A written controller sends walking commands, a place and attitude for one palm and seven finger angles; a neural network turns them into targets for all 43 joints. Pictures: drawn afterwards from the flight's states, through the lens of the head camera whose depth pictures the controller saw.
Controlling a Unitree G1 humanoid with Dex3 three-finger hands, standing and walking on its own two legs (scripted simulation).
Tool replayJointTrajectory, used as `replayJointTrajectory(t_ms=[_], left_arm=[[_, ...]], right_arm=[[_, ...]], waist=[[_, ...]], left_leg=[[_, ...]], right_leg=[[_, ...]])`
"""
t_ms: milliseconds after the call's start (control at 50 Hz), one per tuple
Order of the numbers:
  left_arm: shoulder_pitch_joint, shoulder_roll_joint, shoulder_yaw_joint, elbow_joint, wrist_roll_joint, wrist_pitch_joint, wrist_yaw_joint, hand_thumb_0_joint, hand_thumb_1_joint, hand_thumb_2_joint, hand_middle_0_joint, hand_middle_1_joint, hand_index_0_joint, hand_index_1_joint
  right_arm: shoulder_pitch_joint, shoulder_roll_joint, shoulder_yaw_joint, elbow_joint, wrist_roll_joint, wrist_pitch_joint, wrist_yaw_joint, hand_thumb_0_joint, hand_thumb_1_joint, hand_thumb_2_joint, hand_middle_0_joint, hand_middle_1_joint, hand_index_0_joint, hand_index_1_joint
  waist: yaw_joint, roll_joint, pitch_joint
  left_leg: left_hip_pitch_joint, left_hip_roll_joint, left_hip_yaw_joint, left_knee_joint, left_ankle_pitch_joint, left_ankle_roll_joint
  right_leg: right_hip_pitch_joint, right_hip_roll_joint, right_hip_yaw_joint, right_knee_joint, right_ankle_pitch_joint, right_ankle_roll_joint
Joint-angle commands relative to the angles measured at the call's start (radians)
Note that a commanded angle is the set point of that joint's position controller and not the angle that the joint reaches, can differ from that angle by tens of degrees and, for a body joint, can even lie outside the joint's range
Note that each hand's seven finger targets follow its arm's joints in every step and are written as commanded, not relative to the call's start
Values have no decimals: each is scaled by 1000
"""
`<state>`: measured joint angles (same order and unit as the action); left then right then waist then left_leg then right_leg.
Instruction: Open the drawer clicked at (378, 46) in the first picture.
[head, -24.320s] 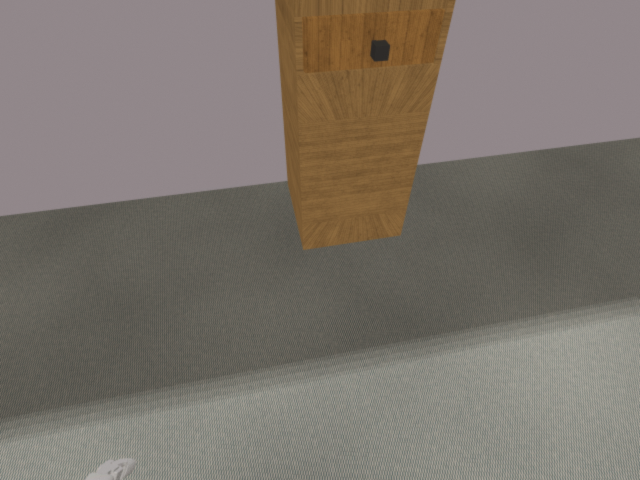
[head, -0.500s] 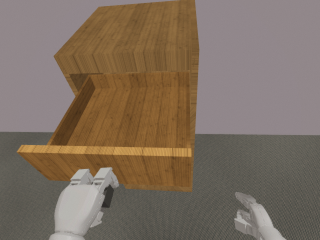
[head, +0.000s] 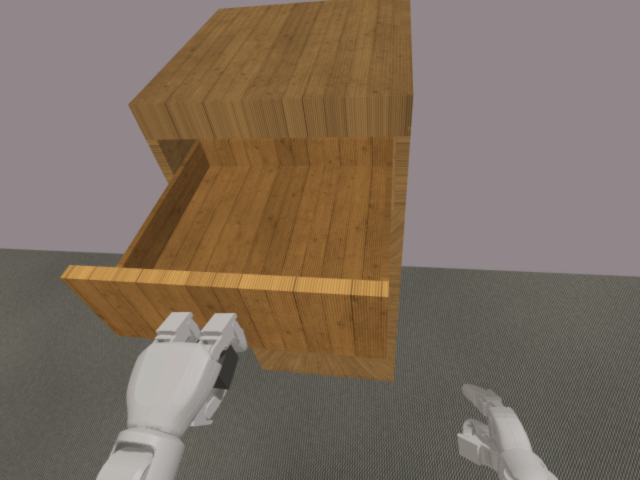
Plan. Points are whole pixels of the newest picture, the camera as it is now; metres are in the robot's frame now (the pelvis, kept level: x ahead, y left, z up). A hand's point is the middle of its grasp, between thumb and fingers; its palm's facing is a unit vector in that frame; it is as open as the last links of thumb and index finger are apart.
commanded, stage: open the thumb to release the handle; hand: left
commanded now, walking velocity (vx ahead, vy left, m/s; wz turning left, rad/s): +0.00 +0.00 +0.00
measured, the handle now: (218, 348) +0.24 +0.16 +0.07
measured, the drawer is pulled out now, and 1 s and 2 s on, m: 0.29 0.29 0.29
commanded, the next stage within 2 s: lift the hand off the handle in 0.22 s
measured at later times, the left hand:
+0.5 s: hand (203, 393) +0.20 +0.17 +0.05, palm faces +0.08 -0.18 -0.98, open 13.5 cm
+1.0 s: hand (185, 363) +0.21 +0.18 +0.10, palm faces +0.11 -0.18 -0.98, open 13.5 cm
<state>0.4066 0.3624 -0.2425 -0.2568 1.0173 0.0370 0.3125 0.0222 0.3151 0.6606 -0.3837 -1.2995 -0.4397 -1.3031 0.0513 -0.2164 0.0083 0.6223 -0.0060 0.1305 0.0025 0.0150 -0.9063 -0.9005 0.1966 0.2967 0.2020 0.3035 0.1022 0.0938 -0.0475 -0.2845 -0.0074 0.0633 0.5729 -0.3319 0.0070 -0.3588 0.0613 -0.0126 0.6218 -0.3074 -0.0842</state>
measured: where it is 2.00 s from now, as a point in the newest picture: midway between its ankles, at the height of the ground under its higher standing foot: outside the picture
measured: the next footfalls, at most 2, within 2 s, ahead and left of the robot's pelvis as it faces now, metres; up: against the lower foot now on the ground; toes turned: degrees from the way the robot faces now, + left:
none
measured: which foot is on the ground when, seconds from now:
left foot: down 0.00-1.00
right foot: down 0.00-1.00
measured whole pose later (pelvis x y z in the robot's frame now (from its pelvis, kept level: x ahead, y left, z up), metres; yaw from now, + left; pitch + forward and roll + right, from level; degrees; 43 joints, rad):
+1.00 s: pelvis -0.01 +0.02 +0.01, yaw +1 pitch -2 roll +1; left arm 0.26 0.35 -0.31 -0.34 0.99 0.20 0.15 -0.01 -0.49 0.30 -0.37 -1.23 -0.39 -1.24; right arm 0.02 -0.23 0.03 0.61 0.01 0.17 0.03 0.01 -0.91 -0.90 0.20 0.30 0.20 0.30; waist 0.12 0.12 -0.02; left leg -0.18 -0.03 0.05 0.50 -0.29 0.03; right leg -0.24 0.04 -0.02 0.53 -0.26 -0.06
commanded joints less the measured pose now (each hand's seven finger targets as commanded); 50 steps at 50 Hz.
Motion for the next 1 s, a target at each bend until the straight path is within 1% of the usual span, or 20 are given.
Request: replayJointTrajectory(t_ms=[0,60,100,260,280,300,360,380,440,480,560,580,660,720,760,820,860,880,960,980], left_arm=[[-86,143,227,-193,-3,60,50,0,-150,450,-325,-1237,-325,-1237],[-77,171,254,-207,0,61,48,0,-360,360,-310,-1215,-310,-1215],[-73,145,225,-217,4,55,43,0,-500,300,-300,-1200,-300,-1200],[-34,162,254,-225,7,43,52,0,-500,300,-300,-1200,-300,-1200],[-24,134,228,-224,6,44,51,0,-500,300,-300,-1200,-300,-1200],[-31,17,88,-247,5,47,35,0,-500,300,-300,-1200,-300,-1200],[-63,101,165,-245,9,49,39,0,-500,300,-300,-1200,-300,-1200],[-75,94,153,-253,27,50,43,0,-500,300,-300,-1200,-300,-1200],[-155,61,107,-218,58,48,45,0,-500,300,-300,-1200,-300,-1200],[-153,64,115,-206,60,54,46,0,-500,300,-300,-1200,-300,-1200],[-187,70,115,-195,44,72,38,0,-500,300,-300,-1200,-300,-1200],[-190,34,72,-205,48,74,32,0,-500,300,-300,-1200,-300,-1200],[-244,116,137,-263,32,93,23,0,-500,300,-300,-1200,-300,-1200],[-261,67,79,-282,30,103,0,0,-500,300,-300,-1200,-300,-1200],[-246,112,124,-312,10,116,-10,0,-500,300,-300,-1200,-300,-1200],[-288,81,83,-296,3,129,-44,0,-500,300,-300,-1200,-300,-1200],[-322,69,60,-329,-7,146,-70,0,-500,300,-300,-1200,-300,-1200],[-341,53,31,-327,2,150,-85,0,-500,300,-300,-1200,-300,-1200],[-396,106,61,-397,-13,158,-112,0,-500,300,-300,-1200,-300,-1200],[-403,82,30,-398,-2,154,-122,0,-500,300,-300,-1200,-300,-1200]], right_arm=[[-181,-80,-19,-179,-1,-49,-1,0,-900,-900,200,300,200,300],[-187,-85,-19,-187,0,-52,1,0,-900,-900,200,300,200,300],[-179,-82,-17,-187,-3,-52,4,0,-900,-900,200,300,200,300],[-183,-90,-20,-197,-1,-54,9,0,-900,-900,200,300,200,300],[-175,-84,-19,-196,-6,-56,10,0,-900,-900,200,300,200,300],[-179,-82,-26,-199,-12,-56,26,0,-900,-900,200,300,200,300],[-179,-91,-33,-201,-7,-54,25,0,-900,-900,200,300,200,300],[-173,-89,-27,-206,-14,-56,26,0,-900,-900,200,300,200,300],[-165,-85,-33,-188,-19,-56,26,0,-900,-900,200,300,200,300],[-164,-82,-29,-190,-16,-60,26,0,-900,-900,200,300,200,300],[-179,-82,-29,-182,-5,-53,23,0,-900,-900,200,300,200,300],[-173,-79,-25,-183,-9,-54,27,0,-900,-900,200,300,200,300],[-199,-85,-22,-186,-1,-43,21,0,-900,-900,200,300,200,300],[-198,-75,-17,-180,-4,-40,26,0,-900,-900,200,300,200,300],[-215,-81,-11,-193,7,-34,25,0,-900,-900,200,300,200,300],[-219,-74,-5,-177,3,-26,27,0,-900,-900,200,300,200,300],[-241,-79,0,-188,13,-18,32,0,-900,-900,200,300,200,300],[-231,-75,6,-182,9,-19,36,0,-900,-900,200,300,200,300],[-248,-87,7,-196,18,-7,34,0,-900,-900,200,300,200,300],[-246,-79,18,-195,11,-12,36,0,-900,-900,200,300,200,300]], waist=[[25,-153,-143],[34,-108,-153],[30,-120,-140],[38,-76,-140],[39,-101,-142],[18,-91,-115],[21,-105,-135],[27,-134,-151],[8,-136,-124],[16,-122,-147],[14,-115,-162],[15,-111,-166],[19,-97,-176],[20,-89,-160],[26,-82,-169],[17,-129,-117],[6,-89,-105],[10,-95,-115],[13,-55,-162],[21,-82,-162]], left_leg=[[-22,-45,-49,-42,197,21],[-3,-41,-47,-46,192,17],[-9,-43,-47,-50,195,19],[-11,-41,-46,-50,188,14],[-15,-43,-45,-49,184,18],[-6,-46,-50,-45,198,21],[-2,-36,-49,-41,184,20],[-9,-41,-45,-37,179,24],[3,-42,-53,-33,177,25],[11,-39,-52,-32,181,25],[19,-35,-63,-44,205,19],[20,-35,-59,-45,215,23],[36,-29,-60,-60,222,21],[64,-27,-60,-73,251,25],[72,-16,-68,-87,265,21],[72,-19,-62,-106,257,27],[97,-8,-71,-118,248,26],[106,-8,-65,-123,257,31],[129,5,-77,-143,273,24],[130,0,-70,-144,280,29]], right_leg=[[181,-71,174,-140,302,57],[179,-65,183,-158,244,51],[178,-67,174,-156,246,51],[170,-63,185,-164,211,43],[174,-68,176,-160,211,45],[141,-69,159,-158,220,44],[132,-59,165,-164,157,43],[141,-67,160,-162,142,46],[99,-61,156,-160,132,41],[110,-60,154,-152,131,38],[130,-53,139,-135,188,37],[132,-56,126,-128,194,39],[162,-52,135,-143,198,41],[164,-52,116,-150,208,41],[188,-46,115,-151,224,39],[187,-51,105,-178,211,49],[168,-48,99,-188,169,44],[175,-51,83,-186,160,46],[220,-42,79,-178,189,46],[221,-49,68,-183,176,47]])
